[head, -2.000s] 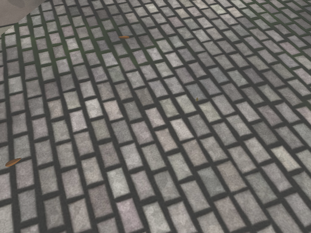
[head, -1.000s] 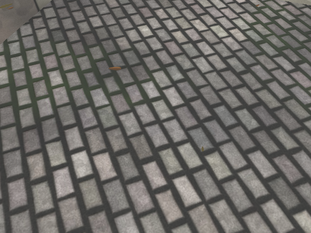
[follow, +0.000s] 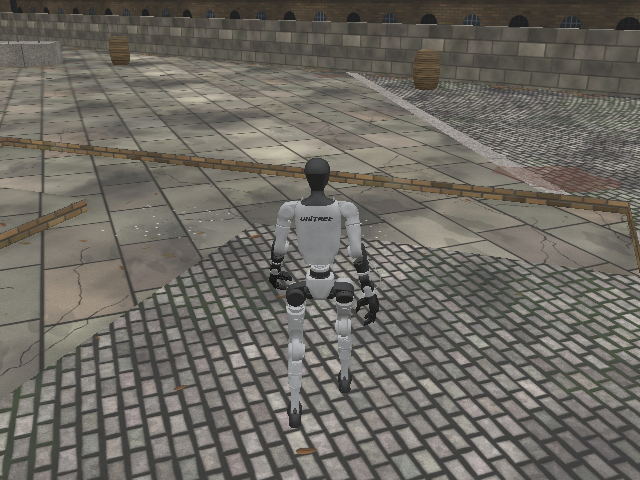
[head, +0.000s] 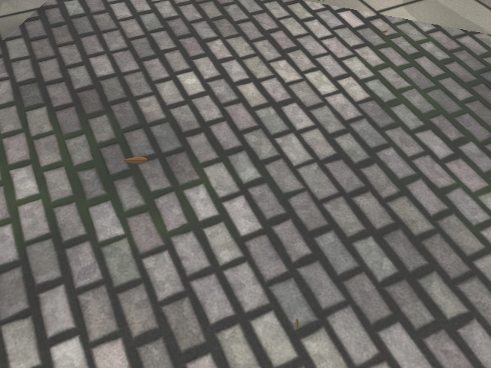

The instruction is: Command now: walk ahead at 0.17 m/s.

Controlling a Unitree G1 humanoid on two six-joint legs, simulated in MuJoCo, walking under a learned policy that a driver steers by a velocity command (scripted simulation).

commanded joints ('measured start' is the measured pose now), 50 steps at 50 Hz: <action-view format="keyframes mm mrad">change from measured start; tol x16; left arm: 1 59 106 28 -24 12 -13 3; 4 311 193 40 44 32 3 16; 15 0 86 -4 22 23 28 36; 44 195 73 5 155 -15 14 50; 50 444 156 29 204 -20 -49 22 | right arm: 1 -22 -181 -36 -29 13 -3 -5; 4 131 -30 11 -25 -9 -22 0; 22 -194 -106 -31 -61 -17 41 -25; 50 -226 -31 -13 -112 23 -69 15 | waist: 1 109 170 -27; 4 139 -231 -418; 8 75 -36 -130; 20 99 155 78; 50 177 -150 67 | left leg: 1 -61 156 -86 125 704 107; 2 -130 108 -50 252 636 67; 4 -477 -38 -50 760 -334 -35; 5 -482 -6 -133 864 -370 -40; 16 -91 17 -32 218 174 8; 21 -375 61 -101 34 -112 45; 36 -213 26 -56 127 276 34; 42 -333 22 -83 120 -349 107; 47 -427 27 -105 239 -238 141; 50 -672 -43 -4 570 -47 101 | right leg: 1 246 60 -33 -124 97 -48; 3 777 -206 209 7 755 -175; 4 865 -385 423 -60 782 -318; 9 270 -204 205 -254 187 -192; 17 65 -90 135 -308 -483 -66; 37 359 -3 23 -98 42 -18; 42 212 11 39 -89 -636 -66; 47 265 -56 166 -80 -574 -133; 50 534 -271 557 -209 -411 -277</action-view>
